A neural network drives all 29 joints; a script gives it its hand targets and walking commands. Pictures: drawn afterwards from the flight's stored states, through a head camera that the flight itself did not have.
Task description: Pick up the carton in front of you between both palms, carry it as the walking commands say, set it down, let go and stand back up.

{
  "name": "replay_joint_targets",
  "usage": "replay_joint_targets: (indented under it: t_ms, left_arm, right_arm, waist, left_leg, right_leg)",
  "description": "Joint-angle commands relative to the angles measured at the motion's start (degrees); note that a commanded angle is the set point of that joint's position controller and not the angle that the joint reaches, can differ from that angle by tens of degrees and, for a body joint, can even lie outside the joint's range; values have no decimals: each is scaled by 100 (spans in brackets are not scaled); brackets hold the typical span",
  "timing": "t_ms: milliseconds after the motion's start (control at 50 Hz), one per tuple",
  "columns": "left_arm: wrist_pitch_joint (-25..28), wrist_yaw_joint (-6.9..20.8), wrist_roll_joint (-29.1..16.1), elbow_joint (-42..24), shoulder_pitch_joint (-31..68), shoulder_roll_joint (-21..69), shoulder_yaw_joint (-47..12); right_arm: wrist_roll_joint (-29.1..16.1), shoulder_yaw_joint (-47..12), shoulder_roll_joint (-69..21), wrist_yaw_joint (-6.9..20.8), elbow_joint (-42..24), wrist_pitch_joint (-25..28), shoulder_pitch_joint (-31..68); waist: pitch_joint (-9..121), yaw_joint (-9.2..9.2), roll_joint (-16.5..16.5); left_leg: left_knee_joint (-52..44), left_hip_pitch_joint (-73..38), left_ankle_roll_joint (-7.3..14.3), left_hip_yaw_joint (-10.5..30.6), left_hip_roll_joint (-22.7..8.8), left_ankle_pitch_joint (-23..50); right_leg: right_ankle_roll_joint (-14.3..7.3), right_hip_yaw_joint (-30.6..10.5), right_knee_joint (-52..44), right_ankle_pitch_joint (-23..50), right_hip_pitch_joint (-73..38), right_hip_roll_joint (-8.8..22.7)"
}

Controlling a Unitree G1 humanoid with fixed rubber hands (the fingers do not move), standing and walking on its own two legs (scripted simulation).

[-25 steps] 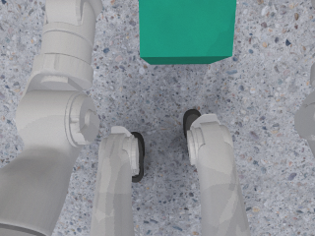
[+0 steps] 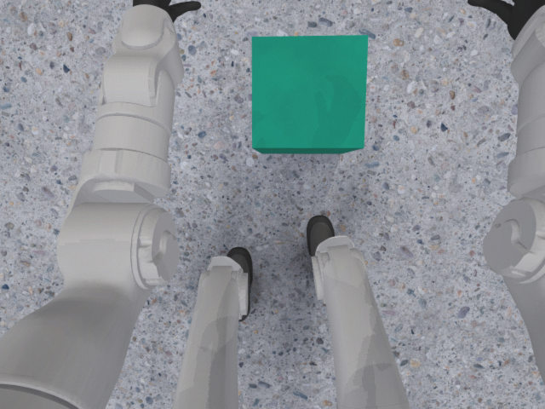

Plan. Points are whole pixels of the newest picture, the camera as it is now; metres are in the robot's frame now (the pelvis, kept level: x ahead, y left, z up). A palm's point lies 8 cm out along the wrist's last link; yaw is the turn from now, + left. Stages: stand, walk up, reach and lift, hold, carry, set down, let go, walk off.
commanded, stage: set down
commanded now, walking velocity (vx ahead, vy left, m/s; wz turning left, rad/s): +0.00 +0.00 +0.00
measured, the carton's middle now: (304, 105) +0.52 -0.11 -0.48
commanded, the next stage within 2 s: let go in 0.04 s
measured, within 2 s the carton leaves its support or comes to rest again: neither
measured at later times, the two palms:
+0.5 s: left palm (78, 125) +0.45 +0.12 +0.00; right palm out of the picture +0.40 -0.30 +0.00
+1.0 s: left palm out of the picture +0.30 +0.22 +0.09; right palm out of the picture +0.24 -0.23 +0.09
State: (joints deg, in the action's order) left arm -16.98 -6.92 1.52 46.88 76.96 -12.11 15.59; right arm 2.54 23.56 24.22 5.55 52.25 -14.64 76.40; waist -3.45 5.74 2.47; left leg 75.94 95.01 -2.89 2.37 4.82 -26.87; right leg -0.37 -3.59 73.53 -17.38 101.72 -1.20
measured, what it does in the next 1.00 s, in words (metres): rises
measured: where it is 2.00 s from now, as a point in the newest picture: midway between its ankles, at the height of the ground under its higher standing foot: (281, 281)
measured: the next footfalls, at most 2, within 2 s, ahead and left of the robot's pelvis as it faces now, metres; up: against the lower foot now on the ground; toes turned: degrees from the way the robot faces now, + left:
none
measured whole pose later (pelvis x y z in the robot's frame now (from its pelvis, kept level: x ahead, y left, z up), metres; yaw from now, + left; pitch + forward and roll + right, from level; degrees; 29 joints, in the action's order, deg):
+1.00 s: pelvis +0.09 +0.01 +0.17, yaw -3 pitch +5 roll -1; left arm -0.9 1.7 1.4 28.7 -6.8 -10.2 3.6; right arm -0.5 3.1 12.0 4.2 25.5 -1.6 -10.6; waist -3.2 1.4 0.9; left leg 28.5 14.9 0.0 4.7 1.1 -18.2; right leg 0.3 -2.2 25.9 -10.7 20.0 -1.7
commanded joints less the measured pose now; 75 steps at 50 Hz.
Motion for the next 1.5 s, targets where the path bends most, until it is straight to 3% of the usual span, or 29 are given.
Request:
replay_joint_targets:
  t_ms: [0,80,200,300,380,580,740,860,1080,1200,1380,1400,1420,1480]
  left_arm:
    - [170,45,136,-560,1367,-378,102]
    - [194,60,440,-510,979,-222,320]
    - [223,-53,768,-1211,-531,206,246]
    - [478,-95,664,-1991,-1862,358,-77]
    - [728,5,496,-2181,-2827,279,-295]
    - [1317,386,308,-1868,-5156,181,-612]
    - [1637,651,165,-2053,-6609,1,-811]
    - [1751,791,1,-2227,-7629,-163,-1021]
    - [1438,996,-48,-2633,-8622,-327,-1205]
    - [1217,1044,-88,-2781,-8607,-378,-1254]
    - [1137,1034,-39,-2719,-8774,-431,-1208]
    - [1285,924,-113,-2373,-9119,-490,-1187]
    - [1329,872,-94,-2478,-9032,-455,-1214]
    - [1362,829,-114,-2519,-8887,-454,-1273]
  right_arm:
    - [142,172,735,63,-534,185,1275]
    - [391,277,628,153,-476,251,928]
    - [734,91,382,250,-1104,320,-518]
    - [635,-258,262,250,-1939,523,-1814]
    - [356,-511,98,251,-2216,730,-2821]
    - [-96,-1056,-426,171,-2235,1239,-5321]
    - [-222,-1482,-534,10,-2771,1480,-6985]
    - [-307,-1798,-664,-130,-3117,1491,-8035]
    - [-251,-1912,-624,-147,-3295,1102,-8742]
    - [-168,-1852,-595,-131,-3256,881,-8789]
    - [-178,-1882,-629,-159,-3312,851,-8854]
    - [-82,-1797,-417,-326,-3587,568,-8739]
    - [-107,-1883,-428,-386,-3483,504,-8882]
    - [-159,-1996,-526,-458,-3485,454,-8914]
  waist:
    - [6183,277,-242]
    - [6055,202,-199]
    - [6494,104,-304]
    - [6225,107,-531]
    - [5742,54,-585]
    - [4139,-209,-430]
    - [2847,-273,-391]
    - [1754,-380,-284]
    - [314,-546,52]
    - [84,-512,-20]
    - [389,-590,-61]
    - [683,-564,-165]
    - [681,-579,-52]
    - [668,-543,-28]
  left_leg:
    - [-1212,-930,-130,-654,272,839]
    - [-1646,-1469,-164,-611,232,995]
    - [-2277,-2347,-209,-584,231,1687]
    - [-2788,-2521,-137,-480,184,1838]
    - [-3183,-2651,-60,-405,117,1690]
    - [-3930,-3998,67,-293,-68,1412]
    - [-4555,-5587,147,-194,-200,1119]
    - [-5134,-6580,206,-170,-295,1327]
    - [-5884,-7481,198,-28,-463,1818]
    - [-5789,-7783,171,-6,-468,2164]
    - [-5516,-8174,105,-22,-372,3060]
    - [-5312,-8437,89,-17,-378,3549]
    - [-5256,-8424,56,-6,-366,3689]
    - [-5270,-8316,80,6,-356,3502]
  right_leg:
    - [162,454,-524,2896,-6194,-151]
    - [144,475,-973,2770,-6326,-164]
    - [87,443,-1476,3604,-7604,-164]
    - [53,243,-1892,4104,-8658,-48]
    - [45,62,-2264,4175,-9201,44]
    - [106,-18,-3215,3047,-9285,74]
    - [167,173,-3930,1942,-9574,6]
    - [183,296,-4501,1698,-10046,-54]
    - [162,438,-4935,1708,-10668,-233]
    - [123,419,-4929,1713,-10671,-257]
    - [136,314,-4890,2301,-10620,-225]
    - [178,413,-4748,2247,-10448,-369]
    - [155,382,-4714,2265,-10360,-345]
    - [161,344,-4665,2271,-10219,-331]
